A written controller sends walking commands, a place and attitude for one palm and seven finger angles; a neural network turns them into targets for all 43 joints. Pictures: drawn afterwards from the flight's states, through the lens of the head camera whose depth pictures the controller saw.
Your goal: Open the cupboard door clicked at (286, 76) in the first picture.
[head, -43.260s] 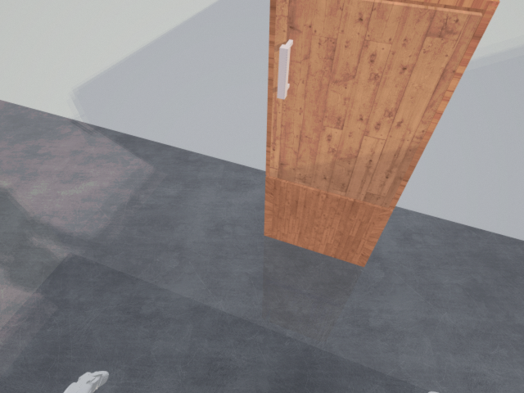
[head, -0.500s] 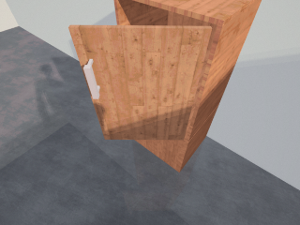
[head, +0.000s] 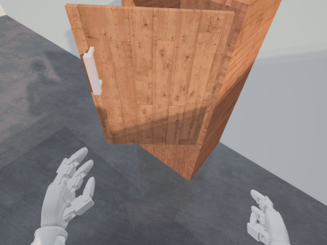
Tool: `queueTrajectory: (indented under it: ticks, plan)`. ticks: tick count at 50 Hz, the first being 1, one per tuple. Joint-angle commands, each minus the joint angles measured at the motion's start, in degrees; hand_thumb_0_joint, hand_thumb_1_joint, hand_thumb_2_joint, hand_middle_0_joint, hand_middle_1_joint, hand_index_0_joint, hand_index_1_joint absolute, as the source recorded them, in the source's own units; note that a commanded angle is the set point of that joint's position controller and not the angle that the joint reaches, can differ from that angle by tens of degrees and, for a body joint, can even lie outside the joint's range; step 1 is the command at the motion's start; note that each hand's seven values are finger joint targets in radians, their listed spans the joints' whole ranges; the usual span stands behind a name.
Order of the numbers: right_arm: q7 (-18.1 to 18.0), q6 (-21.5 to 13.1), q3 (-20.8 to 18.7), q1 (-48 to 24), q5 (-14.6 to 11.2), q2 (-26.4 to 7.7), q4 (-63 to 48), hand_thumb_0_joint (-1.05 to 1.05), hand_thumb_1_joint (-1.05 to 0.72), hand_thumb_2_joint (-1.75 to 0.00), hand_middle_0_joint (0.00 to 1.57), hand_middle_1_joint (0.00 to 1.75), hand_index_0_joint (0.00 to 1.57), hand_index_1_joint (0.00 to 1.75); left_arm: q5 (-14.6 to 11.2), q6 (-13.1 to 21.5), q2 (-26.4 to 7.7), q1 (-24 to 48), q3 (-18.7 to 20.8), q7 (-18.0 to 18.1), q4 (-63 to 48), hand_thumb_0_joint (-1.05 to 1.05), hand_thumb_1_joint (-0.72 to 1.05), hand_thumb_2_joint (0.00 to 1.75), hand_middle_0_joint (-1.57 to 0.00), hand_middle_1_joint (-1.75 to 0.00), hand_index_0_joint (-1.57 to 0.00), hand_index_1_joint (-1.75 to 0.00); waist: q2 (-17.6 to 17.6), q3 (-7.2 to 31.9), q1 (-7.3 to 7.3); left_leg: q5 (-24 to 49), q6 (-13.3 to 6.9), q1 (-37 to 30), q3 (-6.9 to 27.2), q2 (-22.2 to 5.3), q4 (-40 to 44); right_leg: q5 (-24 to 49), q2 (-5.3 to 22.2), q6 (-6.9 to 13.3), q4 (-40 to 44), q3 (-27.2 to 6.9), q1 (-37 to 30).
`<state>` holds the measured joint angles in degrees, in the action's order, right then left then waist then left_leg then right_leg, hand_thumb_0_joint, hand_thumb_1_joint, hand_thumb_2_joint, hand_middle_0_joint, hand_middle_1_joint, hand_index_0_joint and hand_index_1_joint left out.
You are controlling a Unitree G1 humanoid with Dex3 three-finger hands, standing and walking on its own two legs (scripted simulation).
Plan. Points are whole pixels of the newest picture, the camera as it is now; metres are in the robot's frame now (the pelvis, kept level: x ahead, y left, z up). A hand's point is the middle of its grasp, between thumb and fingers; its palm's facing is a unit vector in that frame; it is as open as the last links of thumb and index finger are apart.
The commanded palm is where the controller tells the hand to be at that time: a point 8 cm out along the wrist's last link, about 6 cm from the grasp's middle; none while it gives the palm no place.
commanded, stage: raise the hand with hooked fingers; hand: left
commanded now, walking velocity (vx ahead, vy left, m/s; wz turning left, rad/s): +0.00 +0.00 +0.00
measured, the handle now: (94, 71) +0.57 +0.24 +0.12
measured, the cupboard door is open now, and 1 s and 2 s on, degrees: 39 39 39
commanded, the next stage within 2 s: move the hooked fingers beside the handle in 1.78 s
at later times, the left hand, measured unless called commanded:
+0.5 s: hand (72, 192) +0.22 +0.21 +0.05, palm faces +0.06 -1.00 -0.04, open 11.0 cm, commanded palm +0.18 +0.26 +0.05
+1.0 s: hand (39, 165) +0.26 +0.27 +0.10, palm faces +0.10 -0.99 -0.04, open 13.7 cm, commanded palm +0.23 +0.31 +0.11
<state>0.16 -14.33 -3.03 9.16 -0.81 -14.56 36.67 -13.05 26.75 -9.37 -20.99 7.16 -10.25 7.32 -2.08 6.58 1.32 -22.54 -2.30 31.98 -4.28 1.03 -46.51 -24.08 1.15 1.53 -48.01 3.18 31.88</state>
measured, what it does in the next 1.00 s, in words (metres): stands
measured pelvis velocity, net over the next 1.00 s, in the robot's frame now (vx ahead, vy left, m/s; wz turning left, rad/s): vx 0.00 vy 0.00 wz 0.03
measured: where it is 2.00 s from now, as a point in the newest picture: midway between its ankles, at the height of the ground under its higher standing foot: outside the picture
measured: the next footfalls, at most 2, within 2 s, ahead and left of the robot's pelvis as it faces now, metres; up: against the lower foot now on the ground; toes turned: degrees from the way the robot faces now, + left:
none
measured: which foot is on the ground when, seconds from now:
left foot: down 0.00-1.00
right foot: down 0.00-1.00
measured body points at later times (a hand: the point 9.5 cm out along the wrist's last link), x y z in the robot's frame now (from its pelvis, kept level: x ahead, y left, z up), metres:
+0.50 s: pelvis -0.01 -0.03 -0.01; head +0.04 -0.04 +0.43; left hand +0.22 +0.26 +0.05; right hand +0.14 -0.25 -0.11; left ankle +0.01 +0.09 -0.70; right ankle +0.00 -0.10 -0.70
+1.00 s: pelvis +0.00 +0.00 +0.01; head +0.02 +0.00 +0.46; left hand +0.25 +0.32 +0.11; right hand +0.19 -0.22 -0.05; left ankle +0.01 +0.09 -0.70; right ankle +0.00 -0.10 -0.70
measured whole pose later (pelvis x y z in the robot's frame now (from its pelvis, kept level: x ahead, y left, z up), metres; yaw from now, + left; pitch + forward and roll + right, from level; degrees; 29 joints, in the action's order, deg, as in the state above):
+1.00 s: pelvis +0.00 +0.00 +0.01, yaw +2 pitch +5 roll -1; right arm -5.2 -14.1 3.3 13.3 -3.7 -14.7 32.7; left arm -20.5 10.4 -21.5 -3.8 20.8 -22.7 13.2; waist 1.5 3.7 -1.6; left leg -21.0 -2.3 27.4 -1.5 0.3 -43.1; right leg -21.2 0.0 1.5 -40.6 5.8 24.7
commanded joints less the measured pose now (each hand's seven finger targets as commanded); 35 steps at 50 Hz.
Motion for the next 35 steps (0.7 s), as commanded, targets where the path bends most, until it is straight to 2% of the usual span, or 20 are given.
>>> queueTrajectory:
  ticks: [1, 2, 5, 6, 7, 9, 11, 12, 14, 16, 17, 18, 20, 22, 25, 26, 27, 29, 32, 35]
  plan:
    - [0.17, -0.91, -2.74, -4.74, -0.19, -6.95, -13.72, 0.0, -0.9, -0.9, 0.2, 0.3, 0.2, 0.3, -2.02, 6.14, -9.88, -13.83, 9.75, -7.42, -7.42, 0.0, 0.5, 0.73, -0.23, -0.55, -0.23, -0.55, 4.37, 7.86, -6.34, 14.93, 2.89, 3.56, 1.96, 0.64, -1.97, 16.36, -1.1, 1.03, -2.51, 0.51, -0.01]
    - [-0.01, -0.2, -2.66, -3.89, 0.03, -6.94, -14.46, 0.0, -0.9, -0.9, 0.2, 0.3, 0.2, 0.3, -2.62, 5.51, -11.92, -10.09, 11.59, -6.71, -11.49, 0.0, 0.48, 0.72, -0.23, -0.57, -0.23, -0.57, 7.72, 8.81, -6.37, 13.17, 2.83, 4.03, 2.53, 0.5, -2.29, 14.1, -1.43, 1.01, -3.23, 0.13, 0.93]
    - [-1.03, -0.12, -1.78, -1.21, 0.08, -5.31, -15.69, 0.0, -0.9, -0.9, 0.2, 0.3, 0.2, 0.3, -3.53, 7.26, -11.26, 1.34, 10.41, -3.53, -25.3, 0.0, 0.41, 0.69, -0.24, -0.62, -0.24, -0.62, 13.57, 13.29, -2.97, 11.28, 1.58, 0.63, 4.13, -0.41, -4.8, 10.49, -1.79, 0.65, -2.4, -1.61, 4.17]
    - [-1.53, -0.15, -1.51, -0.13, 0.17, -5.02, -15.4, 0.0, -0.9, -0.9, 0.2, 0.3, 0.2, 0.3, -3.78, 8.45, -11.52, 3.1, 10.16, -2.42, -28.71, 0.0, 0.39, 0.68, -0.24, -0.63, -0.24, -0.63, 13.7, 13.99, -1.88, 10.99, 1.25, 0.16, 4.62, -0.64, -5.66, 9.96, -1.82, 0.48, -1.68, -2.23, 4.66]
    - [-1.98, -0.31, -1.07, 1.12, 0.37, -5.58, -14.65, 0.0, -0.9, -0.9, 0.2, 0.3, 0.2, 0.3, -3.74, 9.75, -11.75, 8.83, 8.41, -2.15, -32.75, 0.0, 0.36, 0.67, -0.24, -0.64, -0.24, -0.64, 11.68, 14.25, 0.32, 9.85, 0.96, 0.36, 5.81, -1.07, -6.8, 8.94, -2.27, 0.29, -2.09, -2.54, 6.47]
    - [-2.88, -1.25, -0.65, 1.72, 0.08, -5.71, -13.02, 0.0, -0.9, -0.9, 0.2, 0.3, 0.2, 0.3, -3.51, 11.06, -9.03, 8.16, 4.38, -3.18, -30.96, 0.0, 0.32, 0.65, -0.24, -0.68, -0.24, -0.68, 9.64, 12.16, 2.2, 7.99, 0.53, 0.84, 6.4, -1.57, -7.81, 6.68, -2.38, 0.23, -1.06, -2.79, 8.77]
    - [-3.54, -2.11, 0.04, 1.69, -0.41, -6.77, -11.93, 0.0, -0.9, -0.9, 0.2, 0.3, 0.2, 0.3, -3.6, 10.08, -9.81, 9.19, 2.33, -6.0, -27.02, 0.0, 0.27, 0.63, -0.25, -0.7, -0.25, -0.7, 8.63, 9.3, 3.81, 4.88, 0.26, 3.59, 6.76, -1.71, -8.59, 3.84, -2.15, -0.11, 0.44, -3.74, 9.23]
    - [-4.0, -2.12, 0.59, 1.68, -0.84, -7.37, -11.49, 0.0, -0.9, -0.9, 0.2, 0.3, 0.2, 0.3, -4.05, 7.88, -10.69, 10.53, 1.99, -8.35, -22.62, 0.0, 0.25, 0.62, -0.25, -0.72, -0.25, -0.72, 8.14, 6.6, 4.44, 3.6, 0.07, 5.04, 7.05, -1.72, -8.77, 2.57, -2.36, -0.08, 1.44, -4.4, 9.21]
    - [-4.87, -1.64, 0.91, 1.51, -1.74, -7.85, -11.21, 0.0, -0.9, -0.9, 0.2, 0.3, 0.2, 0.3, -4.31, 2.37, -14.88, 9.84, 5.43, -11.54, -15.36, 0.0, 0.2, 0.6, -0.25, -0.75, -0.25, -0.75, 3.85, 5.3, 3.46, 1.11, 0.13, 8.66, 6.53, -1.43, -7.81, -2.27, -1.45, -0.76, 5.18, -6.67, 5.97]
    - [-5.74, -0.74, 1.08, 0.7, -2.42, -7.92, -12.53, 0.0, -0.9, -0.9, 0.2, 0.3, 0.2, 0.3, -5.7, -4.66, -17.6, 6.88, 10.0, -13.52, -10.93, 0.0, 0.15, 0.58, -0.25, -0.78, -0.25, -0.78, 0.8, 8.23, 0.59, 2.27, 0.04, 8.93, 5.6, -0.83, -6.03, -3.12, -0.02, -1.52, 8.23, -8.68, -0.32]
    - [-5.94, -0.35, 1.2, -0.18, -2.6, -7.78, -13.07, 0.0, -0.9, -0.9, 0.2, 0.3, 0.2, 0.3, -6.62, -8.1, -20.16, 5.28, 13.49, -13.97, -8.63, 0.0, 0.13, 0.57, -0.25, -0.8, -0.25, -0.8, 0.92, 9.47, -1.47, 4.1, 0.19, 8.31, 5.71, -0.66, -5.45, -1.07, 0.43, -1.58, 8.64, -9.49, -3.73]
    - [-5.98, 0.16, 1.56, -0.41, -2.61, -7.08, -14.12, 0.0, -0.9, -0.9, 0.2, 0.3, 0.2, 0.3, -8.03, -10.6, -20.15, 4.13, 15.33, -13.81, -9.74, 0.0, 0.11, 0.56, -0.26, -0.81, -0.26, -0.81, 0.78, 11.96, -2.82, 5.81, 0.33, 7.58, 5.35, -0.31, -4.66, 1.86, 1.31, -2.16, 9.05, -9.82, -7.41]
    - [-6.02, 0.61, 1.75, -1.32, -2.34, -5.97, -14.62, 0.0, -0.9, -0.9, 0.2, 0.3, 0.2, 0.3, -10.34, -12.9, -20.83, 3.73, 19.96, -11.61, -11.88, 0.0, 0.06, 0.54, -0.26, -0.84, -0.26, -0.84, -0.51, 14.38, -4.44, 8.53, 0.85, 6.18, 5.66, -0.35, -3.2, 8.41, 2.17, -3.13, 9.04, -9.4, -11.54]
    - [-5.6, 0.31, 1.84, -1.29, -1.96, -4.81, -14.12, 0.0, -0.9, -0.9, 0.2, 0.3, 0.2, 0.3, -11.95, -11.37, -20.65, 2.61, 23.38, -8.42, -13.35, 0.0, 0.01, 0.52, -0.26, -0.87, -0.26, -0.87, -0.93, 14.05, -5.74, 10.77, 1.4, 5.49, 6.36, -0.67, -1.83, 14.86, 2.01, -3.29, 8.17, -8.58, -13.86]
    - [-4.76, -0.9, 1.09, 1.03, -1.67, -4.97, -12.28, 0.0, -0.9, -0.9, 0.2, 0.3, 0.2, 0.3, -10.3, -5.95, -17.63, 3.37, 20.73, -5.93, -16.12, 0.0, -0.06, 0.49, -0.27, -0.92, -0.27, -0.92, 1.17, 11.54, -4.19, 13.28, 1.41, 2.79, 5.65, -0.88, 0.36, 20.82, 1.2, -3.27, 7.21, -6.45, -11.07]
    - [-4.57, -1.29, 0.96, 1.55, -1.68, -5.29, -11.6, 0.0, -0.9, -0.9, 0.2, 0.3, 0.2, 0.3, -9.25, -4.61, -16.49, 4.22, 18.47, -6.01, -14.95, 0.0, -0.08, 0.48, -0.27, -0.93, -0.27, -0.93, 1.83, 9.03, -3.05, 12.7, 1.28, 2.22, 5.35, -0.96, 0.76, 19.3, 0.83, -3.26, 7.55, -5.91, -8.67]
    - [-4.49, -1.53, 1.02, 1.98, -1.49, -5.97, -11.64, 0.0, -0.9, -0.9, 0.2, 0.3, 0.2, 0.3, -8.87, -3.83, -16.19, 6.41, 16.77, -6.8, -14.14, 0.0, -0.1, 0.47, -0.27, -0.94, -0.27, -0.94, 0.49, 7.39, -2.16, 12.5, 1.03, 2.65, 5.58, -0.93, 0.64, 18.84, 0.73, -3.42, 7.72, -6.24, -7.95]
    - [-4.69, -2.23, 0.77, 3.18, -1.9, -7.22, -10.45, 0.0, -0.9, -0.9, 0.2, 0.3, 0.2, 0.3, -7.59, -2.88, -15.62, 9.03, 13.58, -9.08, -11.24, 0.0, -0.15, 0.45, -0.27, -0.98, -0.27, -0.98, 2.16, 5.24, -0.35, 10.42, 0.68, 1.31, 5.27, -0.93, 1.23, 13.97, 0.31, -3.02, 8.92, -5.72, -4.51]
    - [-5.61, -3.23, 0.46, 3.85, -2.51, -8.7, -10.17, 0.0, -0.9, -0.9, 0.2, 0.3, 0.2, 0.3, -8.21, -3.69, -18.44, 12.61, 13.8, -12.43, -9.52, 0.0, -0.22, 0.42, -0.28, -1.02, -0.28, -1.02, 2.15, 5.95, -0.2, 9.12, 0.22, -0.95, 5.2, -0.9, 2.17, 7.7, 0.0, -2.19, 11.08, -6.06, -4.68]
    - [-6.46, -3.79, 0.56, 3.66, -2.61, -8.65, -9.93, 0.0, -0.9, -0.9, 0.2, 0.3, 0.2, 0.3, -9.0, -4.4, -23.0, 17.22, 17.98, -12.95, -12.22, 0.0, -0.29, 0.39, -0.29, -1.07, -0.29, -1.07, 5.51, 10.73, -1.67, 10.48, 0.14, -5.25, 5.2, -0.88, 4.56, 8.49, -0.15, -1.51, 11.57, -4.87, -8.05]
